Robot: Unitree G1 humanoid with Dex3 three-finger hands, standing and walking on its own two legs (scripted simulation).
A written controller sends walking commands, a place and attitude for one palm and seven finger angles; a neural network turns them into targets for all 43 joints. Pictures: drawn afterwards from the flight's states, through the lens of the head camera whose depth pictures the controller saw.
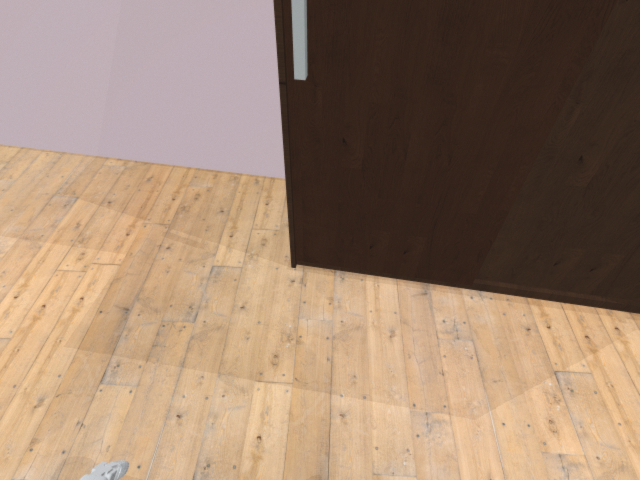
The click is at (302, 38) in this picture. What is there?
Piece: wardrobe's sliding door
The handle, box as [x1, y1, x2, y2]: [291, 0, 307, 79]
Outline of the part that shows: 291,0 294,78 305,79 307,75 306,0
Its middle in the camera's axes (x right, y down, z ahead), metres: -0.04 -0.52 +0.83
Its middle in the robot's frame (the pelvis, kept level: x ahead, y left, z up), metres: +0.99 +0.10 +0.22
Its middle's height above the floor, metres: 0.98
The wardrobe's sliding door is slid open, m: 0.00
